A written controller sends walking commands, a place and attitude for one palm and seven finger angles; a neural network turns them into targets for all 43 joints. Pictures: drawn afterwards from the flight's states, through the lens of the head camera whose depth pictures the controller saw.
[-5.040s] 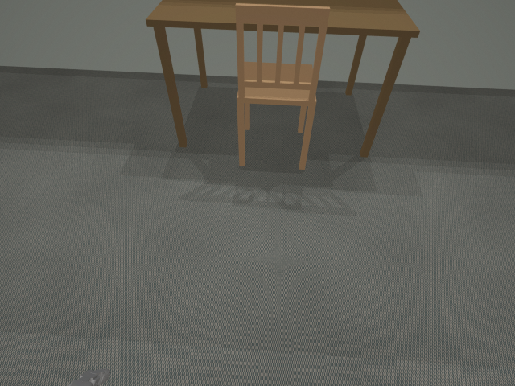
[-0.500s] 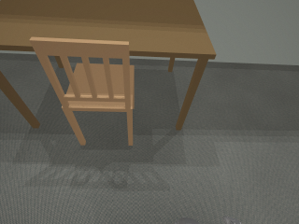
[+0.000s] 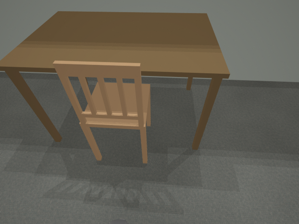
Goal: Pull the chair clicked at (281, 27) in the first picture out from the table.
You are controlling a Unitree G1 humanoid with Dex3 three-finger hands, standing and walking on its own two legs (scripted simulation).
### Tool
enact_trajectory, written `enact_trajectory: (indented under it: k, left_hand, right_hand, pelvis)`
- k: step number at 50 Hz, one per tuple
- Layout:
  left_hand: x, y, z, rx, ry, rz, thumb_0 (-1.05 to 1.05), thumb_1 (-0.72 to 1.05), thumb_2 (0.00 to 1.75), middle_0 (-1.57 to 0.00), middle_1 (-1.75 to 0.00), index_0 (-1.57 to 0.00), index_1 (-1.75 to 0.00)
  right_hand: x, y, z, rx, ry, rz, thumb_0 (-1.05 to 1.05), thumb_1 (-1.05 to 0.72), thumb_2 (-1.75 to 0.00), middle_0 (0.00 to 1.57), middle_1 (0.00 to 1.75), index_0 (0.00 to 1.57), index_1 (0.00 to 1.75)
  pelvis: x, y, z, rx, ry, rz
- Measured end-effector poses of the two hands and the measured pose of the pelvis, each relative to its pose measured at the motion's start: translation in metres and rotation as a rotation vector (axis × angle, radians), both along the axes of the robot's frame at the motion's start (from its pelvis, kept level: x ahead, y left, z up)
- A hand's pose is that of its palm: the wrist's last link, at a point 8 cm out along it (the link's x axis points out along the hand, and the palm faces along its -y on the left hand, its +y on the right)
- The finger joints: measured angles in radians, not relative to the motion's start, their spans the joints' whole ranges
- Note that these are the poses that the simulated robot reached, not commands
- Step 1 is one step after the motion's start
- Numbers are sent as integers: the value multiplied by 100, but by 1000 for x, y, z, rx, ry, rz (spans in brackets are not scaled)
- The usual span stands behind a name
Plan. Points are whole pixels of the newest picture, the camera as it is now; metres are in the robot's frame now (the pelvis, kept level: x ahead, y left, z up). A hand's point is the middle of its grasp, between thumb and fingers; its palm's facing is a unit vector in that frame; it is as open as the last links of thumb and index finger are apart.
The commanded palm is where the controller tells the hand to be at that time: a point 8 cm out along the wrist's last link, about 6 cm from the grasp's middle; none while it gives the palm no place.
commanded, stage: take the last steps up to it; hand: left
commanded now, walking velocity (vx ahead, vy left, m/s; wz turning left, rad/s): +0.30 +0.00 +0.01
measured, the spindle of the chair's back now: (105, 96) +0.69 +0.27 -0.12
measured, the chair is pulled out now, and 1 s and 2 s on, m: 0.00 0.00 0.00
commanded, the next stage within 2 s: come to a stop and stand still in 0.52 s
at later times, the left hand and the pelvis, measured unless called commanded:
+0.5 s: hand (86, 199) +0.23 +0.24 -0.17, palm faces -0.01 -0.98 -0.18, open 7.4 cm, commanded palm none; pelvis +0.15 +0.06 +0.00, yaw -2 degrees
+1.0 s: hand (93, 178) +0.31 +0.24 -0.19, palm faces +0.01 -0.98 -0.22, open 7.3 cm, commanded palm none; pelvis +0.22 +0.06 -0.02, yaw -2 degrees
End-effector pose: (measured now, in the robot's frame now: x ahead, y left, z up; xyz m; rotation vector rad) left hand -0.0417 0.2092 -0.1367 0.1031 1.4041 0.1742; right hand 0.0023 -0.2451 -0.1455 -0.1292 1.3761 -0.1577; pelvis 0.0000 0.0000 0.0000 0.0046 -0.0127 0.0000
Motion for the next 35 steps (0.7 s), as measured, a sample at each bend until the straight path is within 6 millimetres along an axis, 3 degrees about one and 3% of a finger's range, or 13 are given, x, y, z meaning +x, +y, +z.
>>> enact_trajectory:
  k: [3, 7, 9, 11, 13, 17, 22, 30, 33, 35]
  left_hand:
    - [-11, 5, -6, -27, 66, 38, 1, 90, 90, -20, -29, -21, -30]
    - [-15, 21, -21, -62, 156, 78, 1, 90, 90, -20, -29, -21, -30]
    - [-9, 33, -30, -75, 198, 73, 1, 90, 90, -20, -29, -21, -30]
    - [8, 46, -31, -74, 214, 45, 1, 90, 90, -20, -29, -21, -30]
    - [38, 58, -29, -64, 189, 13, 1, 90, 90, -20, -29, -20, -30]
    - [115, 79, -22, -32, 59, -34, 1, 91, 90, -20, -29, -20, -30]
    - [213, 87, -13, 1, -110, -74, 1, 91, 90, -20, -29, -20, -30]
    - [336, 56, -5, 19, -231, -177, 1, 91, 90, -19, -29, -20, -30]
    - [366, 40, -13, 28, -268, -193, 1, 91, 90, -20, -29, -20, -30]
    - [373, 30, -14, 23, -269, -186, 1, 91, 90, -20, -29, -20, -30]
  right_hand:
    - [27, 12, 2, -11, -2, 33, 1, -91, -89, 20, 30, 20, 29]
    - [78, 38, 1, -33, -64, 78, 1, -91, -89, 20, 30, 20, 29]
    - [101, 51, -2, -46, -115, 79, 1, -91, -89, 20, 30, 20, 29]
    - [114, 64, 2, -46, -151, 60, 0, -91, -89, 20, 30, 20, 29]
    - [121, 69, 8, -60, -169, 21, 0, -93, -89, 20, 30, 20, 29]
    - [121, 76, 14, -64, -135, -15, 0, -94, -89, 20, 30, 20, 29]
    - [111, 88, 10, -26, -33, -48, 0, -93, -89, 20, 30, 20, 29]
    - [107, 91, -10, 49, 121, -134, 0, -91, -89, 20, 30, 20, 29]
    - [115, 81, -23, 70, 169, -153, 0, -91, -89, 20, 30, 20, 29]
    - [128, 73, -26, 64, 178, -151, 0, -91, -89, 20, 30, 20, 29]
  pelvis:
    - [16, 11, -3, -9, 6, 12]
    - [42, 33, -13, -25, 10, 15]
    - [54, 43, -21, -19, 8, 5]
    - [65, 50, -19, -12, 3, -17]
    - [77, 55, -14, -9, 2, -30]
    - [101, 62, -4, -5, 3, -39]
    - [132, 62, -1, 5, 2, -39]
    - [188, 42, -11, 16, -4, -54]
    - [211, 28, -23, 11, -6, -55]
    - [219, 24, -23, -5, -15, -47]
